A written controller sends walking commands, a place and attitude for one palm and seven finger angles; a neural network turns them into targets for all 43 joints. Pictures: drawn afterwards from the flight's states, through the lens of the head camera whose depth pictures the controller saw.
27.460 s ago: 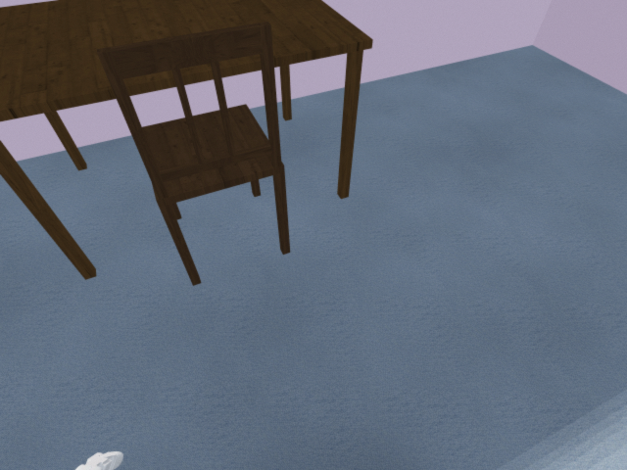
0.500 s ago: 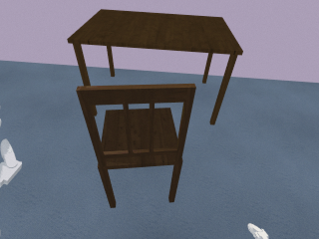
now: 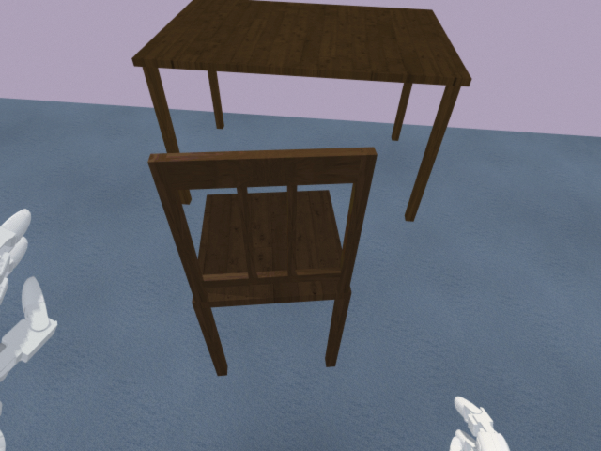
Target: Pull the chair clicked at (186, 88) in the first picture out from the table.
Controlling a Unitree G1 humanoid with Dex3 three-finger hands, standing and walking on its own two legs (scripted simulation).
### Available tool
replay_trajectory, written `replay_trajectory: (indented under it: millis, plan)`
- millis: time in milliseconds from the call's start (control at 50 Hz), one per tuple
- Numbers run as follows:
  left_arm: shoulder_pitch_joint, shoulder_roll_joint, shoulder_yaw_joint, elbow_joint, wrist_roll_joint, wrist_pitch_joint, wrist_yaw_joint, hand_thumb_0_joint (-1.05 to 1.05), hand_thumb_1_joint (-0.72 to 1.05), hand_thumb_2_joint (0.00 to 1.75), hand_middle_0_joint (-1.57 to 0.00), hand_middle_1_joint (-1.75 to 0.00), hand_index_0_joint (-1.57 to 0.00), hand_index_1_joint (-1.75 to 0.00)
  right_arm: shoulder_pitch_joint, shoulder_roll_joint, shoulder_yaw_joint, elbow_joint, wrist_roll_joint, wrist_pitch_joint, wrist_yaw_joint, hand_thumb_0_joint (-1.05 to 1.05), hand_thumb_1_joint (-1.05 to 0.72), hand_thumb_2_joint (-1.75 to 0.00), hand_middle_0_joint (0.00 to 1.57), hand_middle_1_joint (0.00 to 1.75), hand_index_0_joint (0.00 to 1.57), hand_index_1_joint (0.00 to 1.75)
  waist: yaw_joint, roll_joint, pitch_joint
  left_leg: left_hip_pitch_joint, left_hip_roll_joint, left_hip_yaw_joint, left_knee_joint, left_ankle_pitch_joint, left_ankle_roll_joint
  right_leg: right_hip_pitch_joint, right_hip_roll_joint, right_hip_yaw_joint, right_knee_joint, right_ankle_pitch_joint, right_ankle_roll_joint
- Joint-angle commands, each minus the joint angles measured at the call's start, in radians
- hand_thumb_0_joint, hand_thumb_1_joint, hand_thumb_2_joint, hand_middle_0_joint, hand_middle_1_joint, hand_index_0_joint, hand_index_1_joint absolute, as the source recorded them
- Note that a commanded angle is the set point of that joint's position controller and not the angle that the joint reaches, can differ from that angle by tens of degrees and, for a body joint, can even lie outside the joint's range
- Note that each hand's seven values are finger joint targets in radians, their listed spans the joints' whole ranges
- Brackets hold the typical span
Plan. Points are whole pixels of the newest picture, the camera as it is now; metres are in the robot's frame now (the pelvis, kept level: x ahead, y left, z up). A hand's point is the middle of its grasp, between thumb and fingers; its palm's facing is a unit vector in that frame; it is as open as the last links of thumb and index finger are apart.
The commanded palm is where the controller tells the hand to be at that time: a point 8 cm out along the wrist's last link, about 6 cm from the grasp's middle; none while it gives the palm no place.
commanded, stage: let the arm hang, fingers relaxed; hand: left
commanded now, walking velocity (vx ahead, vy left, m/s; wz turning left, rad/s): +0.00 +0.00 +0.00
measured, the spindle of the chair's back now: (247, 235) +0.55 +0.13 -0.09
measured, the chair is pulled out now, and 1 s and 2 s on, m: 0.60 0.60 0.60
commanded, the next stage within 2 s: look to check the result in 1.08 s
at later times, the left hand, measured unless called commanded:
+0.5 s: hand out of the picture -0.02 +0.19 -0.17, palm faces +0.03 -0.97 -0.23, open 7.1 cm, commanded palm none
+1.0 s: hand out of the picture -0.02 +0.12 -0.17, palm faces +0.04 -0.99 -0.15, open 7.4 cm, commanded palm none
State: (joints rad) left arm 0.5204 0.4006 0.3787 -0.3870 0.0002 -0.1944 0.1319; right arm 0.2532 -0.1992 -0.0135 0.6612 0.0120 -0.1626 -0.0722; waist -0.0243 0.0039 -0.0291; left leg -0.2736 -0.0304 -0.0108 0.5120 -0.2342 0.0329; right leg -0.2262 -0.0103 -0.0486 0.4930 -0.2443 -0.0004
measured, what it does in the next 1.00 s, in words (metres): stands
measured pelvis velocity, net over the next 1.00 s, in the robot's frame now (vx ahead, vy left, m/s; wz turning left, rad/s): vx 0.00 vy -0.02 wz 0.01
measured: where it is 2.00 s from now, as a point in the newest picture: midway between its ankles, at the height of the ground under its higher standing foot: outside the picture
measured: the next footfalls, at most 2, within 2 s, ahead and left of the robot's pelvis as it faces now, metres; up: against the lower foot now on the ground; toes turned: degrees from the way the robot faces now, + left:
none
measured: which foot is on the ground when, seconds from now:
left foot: down 0.00-1.00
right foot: down 0.00-1.00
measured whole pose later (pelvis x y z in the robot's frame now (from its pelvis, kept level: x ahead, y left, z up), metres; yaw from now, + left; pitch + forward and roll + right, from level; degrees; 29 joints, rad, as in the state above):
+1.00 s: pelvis +0.00 -0.02 +0.00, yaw +1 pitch -1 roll +0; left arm 0.34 0.09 -0.03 1.08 0.01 0.01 0.04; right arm 0.36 -0.09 0.01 1.09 -0.01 -0.01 -0.04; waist -0.01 0.02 0.04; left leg -0.24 -0.01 -0.04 0.47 -0.21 0.00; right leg -0.20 0.01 -0.07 0.47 -0.25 -0.04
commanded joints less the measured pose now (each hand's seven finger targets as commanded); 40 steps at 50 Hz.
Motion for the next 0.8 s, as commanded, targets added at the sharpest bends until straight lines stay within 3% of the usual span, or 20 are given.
replay_trajectory:
  millis: [0,40,60,80,100,140,160,200,220,260,280,300,320,400,620,780]
  plan:
    - [-0.063,-0.167,-0.283,0.566,0.031,0.201,-0.128,0.0,0.9,0.9,-0.2,-0.3,-0.2,-0.3,-0.024,-0.099,-0.035,0.05,-0.025,0.067,0.066,0.0,-0.9,-0.9,0.2,0.3,0.2,0.3,0.021,0.0,-0.063,-0.047,0.121,-0.138,-0.021,0.291,0.021,-0.019,-0.084,0.054,0.034,0.177,-0.03]
    - [-0.134,-0.136,-0.297,0.659,0.035,0.194,-0.122,0.0,0.9,0.9,-0.2,-0.3,-0.2,-0.3,-0.013,-0.108,-0.032,0.048,-0.033,0.088,0.064,0.0,-0.9,-0.9,0.2,0.3,0.2,0.3,0.02,-0.178,-0.088,-0.023,0.099,-0.14,0.027,0.347,0.023,0.032,-0.106,0.082,0.017,0.285,-0.058]
    - [-0.165,-0.117,-0.301,0.713,0.035,0.19,-0.12,0.0,0.9,0.9,-0.2,-0.3,-0.2,-0.3,-0.007,-0.115,-0.034,0.052,-0.034,0.099,0.063,0.0,-0.9,-0.9,0.2,0.3,0.2,0.3,0.015,-0.232,-0.113,0.002,0.082,-0.119,0.047,0.367,0.017,0.064,-0.135,0.098,0.018,0.377,-0.079]
    - [-0.194,-0.103,-0.307,0.769,0.031,0.189,-0.116,0.0,0.9,0.9,-0.2,-0.3,-0.2,-0.3,-0.004,-0.122,-0.033,0.062,-0.033,0.11,0.061,0.0,-0.9,-0.9,0.2,0.3,0.2,0.3,0.009,-0.241,-0.125,0.031,0.07,-0.107,0.05,0.391,0.011,0.083,-0.152,0.103,0.02,0.449,-0.091]
    - [-0.218,-0.098,-0.314,0.825,0.026,0.194,-0.112,0.0,0.9,0.9,-0.2,-0.3,-0.2,-0.3,-0.003,-0.124,-0.03,0.079,-0.033,0.118,0.059,0.0,-0.9,-0.9,0.2,0.3,0.2,0.3,0.006,-0.216,-0.126,0.065,0.075,-0.115,0.026,0.417,0.01,0.08,-0.147,0.094,0.023,0.439,-0.092]
    - [-0.234,-0.093,-0.333,0.945,0.019,0.204,-0.107,0.0,0.9,0.9,-0.2,-0.3,-0.2,-0.3,-0.026,-0.127,-0.015,0.123,-0.035,0.127,0.055,0.0,-0.9,-0.9,0.2,0.3,0.2,0.3,0.02,-0.022,-0.054,0.069,0.102,-0.154,-0.041,0.48,0.018,0.056,-0.1,0.081,0.011,0.315,-0.063]
    - [-0.224,-0.09,-0.34,1.011,0.016,0.204,-0.105,0.0,0.9,0.9,-0.2,-0.3,-0.2,-0.3,-0.032,-0.125,-0.008,0.149,-0.034,0.129,0.052,0.0,-0.9,-0.9,0.2,0.3,0.2,0.3,0.03,0.037,-0.035,0.065,0.107,-0.158,-0.059,0.465,0.022,0.064,-0.087,0.083,-0.015,0.247,-0.053]
    - [-0.205,-0.085,-0.351,1.126,0.012,0.205,-0.103,0.0,0.9,0.9,-0.2,-0.3,-0.2,-0.3,-0.029,-0.112,-0.001,0.192,-0.027,0.137,0.05,0.0,-0.9,-0.9,0.2,0.3,0.2,0.3,0.033,0.102,0.007,0.054,0.102,-0.144,-0.088,0.327,0.019,0.066,-0.083,0.089,-0.069,0.142,-0.049]
    - [-0.201,-0.079,-0.357,1.168,0.012,0.204,-0.105,0.0,0.9,0.9,-0.2,-0.3,-0.2,-0.3,-0.019,-0.109,0.002,0.21,-0.025,0.142,0.048,0.0,-0.9,-0.9,0.2,0.3,0.2,0.3,0.031,0.107,0.039,0.04,0.1,-0.145,-0.1,0.265,0.019,0.06,-0.082,0.086,-0.094,0.12,-0.052]
    - [-0.17,-0.129,-0.337,1.208,0.017,0.203,-0.099,0.0,0.9,0.9,-0.2,-0.3,-0.2,-0.3,0.012,-0.075,-0.005,0.236,-0.034,0.144,0.044,0.0,-0.9,-0.9,0.2,0.3,0.2,0.3,0.03,0.171,0.006,0.048,0.1,-0.141,-0.115,0.151,0.019,0.076,-0.087,0.079,-0.116,0.086,-0.059]
    - [-0.176,-0.125,-0.343,1.228,0.014,0.203,-0.1,0.0,0.9,0.9,-0.2,-0.3,-0.2,-0.3,0.024,-0.069,-0.004,0.246,-0.033,0.147,0.044,0.0,-0.9,-0.9,0.2,0.3,0.2,0.3,0.026,0.184,0.007,0.038,0.099,-0.142,-0.128,0.105,0.018,0.082,-0.084,0.077,-0.12,0.068,-0.061]
    - [-0.179,-0.128,-0.346,1.247,0.013,0.203,-0.101,0.0,0.9,0.9,-0.2,-0.3,-0.2,-0.3,0.042,-0.058,-0.008,0.255,-0.032,0.148,0.043,0.0,-0.9,-0.9,0.2,0.3,0.2,0.3,0.026,0.163,0.009,0.028,0.101,-0.145,-0.139,0.076,0.02,0.087,-0.083,0.072,-0.125,0.057,-0.061]
    - [-0.184,-0.124,-0.351,1.262,0.012,0.204,-0.102,0.0,0.9,0.9,-0.2,-0.3,-0.2,-0.3,0.055,-0.064,-0.009,0.26,-0.029,0.153,0.041,0.0,-0.9,-0.9,0.2,0.3,0.2,0.3,0.025,0.095,0.033,0.017,0.109,-0.153,-0.147,0.054,0.024,0.081,-0.077,0.063,-0.135,0.047,-0.06]
    - [-0.174,-0.127,-0.366,1.327,0.008,0.201,-0.105,0.0,0.9,0.9,-0.2,-0.3,-0.2,-0.3,0.095,-0.072,-0.008,0.299,-0.026,0.153,0.042,0.0,-0.9,-0.9,0.2,0.3,0.2,0.3,0.024,0.01,0.064,0.009,0.105,-0.147,-0.15,0.021,0.025,0.055,-0.09,0.076,-0.154,0.012,-0.066]
    - [-0.116,-0.138,-0.387,1.429,0.002,0.201,-0.098,0.0,0.9,0.9,-0.2,-0.3,-0.2,-0.3,0.18,-0.042,0.004,0.386,-0.022,0.157,0.037,0.0,-0.9,-0.9,0.2,0.3,0.2,0.3,0.023,-0.025,0.139,0.001,0.098,-0.119,-0.148,-0.029,0.028,-0.015,-0.091,0.091,-0.178,-0.077,-0.074]
    - [-0.089,-0.174,-0.382,1.445,0.004,0.199,-0.093,0.0,0.9,0.9,-0.2,-0.3,-0.2,-0.3,0.207,0.001,0.006,0.407,-0.024,0.151,0.034,0.0,-0.9,-0.9,0.2,0.3,0.2,0.3,0.026,0.006,0.146,-0.02,0.094,-0.116,-0.15,-0.044,0.029,-0.029,-0.086,0.095,-0.158,-0.078,-0.075]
